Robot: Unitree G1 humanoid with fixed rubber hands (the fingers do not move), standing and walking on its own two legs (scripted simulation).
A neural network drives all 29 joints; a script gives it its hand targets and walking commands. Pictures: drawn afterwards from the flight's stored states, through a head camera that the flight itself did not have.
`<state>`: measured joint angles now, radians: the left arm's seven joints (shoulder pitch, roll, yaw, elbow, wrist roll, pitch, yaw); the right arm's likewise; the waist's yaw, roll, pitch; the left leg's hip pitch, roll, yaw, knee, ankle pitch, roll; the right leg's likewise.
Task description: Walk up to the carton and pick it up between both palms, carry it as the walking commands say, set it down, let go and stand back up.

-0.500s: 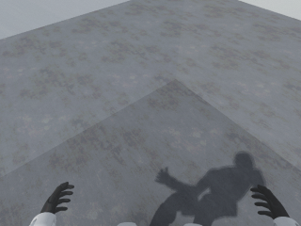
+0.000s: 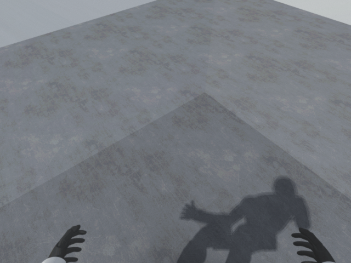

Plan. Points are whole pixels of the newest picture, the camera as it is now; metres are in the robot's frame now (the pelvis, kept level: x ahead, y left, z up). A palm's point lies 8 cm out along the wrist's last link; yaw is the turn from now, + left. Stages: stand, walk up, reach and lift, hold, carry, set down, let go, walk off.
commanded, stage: stand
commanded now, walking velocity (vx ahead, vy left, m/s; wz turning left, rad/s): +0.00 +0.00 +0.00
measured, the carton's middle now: out of the picture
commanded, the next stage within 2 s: walk up in 0.90 s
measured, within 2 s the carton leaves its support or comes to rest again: neither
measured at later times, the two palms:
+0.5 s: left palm out of the picture +0.11 +0.31 -0.09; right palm out of the picture +0.11 -0.31 -0.08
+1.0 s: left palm out of the picture +0.10 +0.31 -0.09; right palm out of the picture +0.10 -0.31 -0.09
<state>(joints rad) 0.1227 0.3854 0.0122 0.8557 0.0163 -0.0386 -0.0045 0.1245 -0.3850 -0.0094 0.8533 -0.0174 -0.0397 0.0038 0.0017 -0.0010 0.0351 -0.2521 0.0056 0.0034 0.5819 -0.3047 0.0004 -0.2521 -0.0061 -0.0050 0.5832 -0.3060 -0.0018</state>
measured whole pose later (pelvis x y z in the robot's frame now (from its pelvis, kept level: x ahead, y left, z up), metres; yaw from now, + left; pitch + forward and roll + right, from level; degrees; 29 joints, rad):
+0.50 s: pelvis +0.00 +0.00 +0.01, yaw +0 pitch -2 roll +0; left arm 0.09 0.39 0.00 1.02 0.01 -0.03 0.00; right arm 0.09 -0.39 0.00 1.02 -0.01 -0.03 0.00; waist 0.00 0.00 0.04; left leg -0.15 0.00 0.01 0.39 -0.20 0.00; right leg -0.15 -0.01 0.00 0.39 -0.20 0.00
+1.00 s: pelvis +0.00 +0.00 +0.02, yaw +0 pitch -2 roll +0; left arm 0.08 0.40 0.00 1.06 0.01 -0.02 0.00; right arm 0.08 -0.39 -0.01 1.06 -0.01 -0.02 0.00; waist 0.00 0.00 0.04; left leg -0.12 0.00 0.00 0.34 -0.18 0.00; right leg -0.12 -0.01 -0.01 0.35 -0.18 0.00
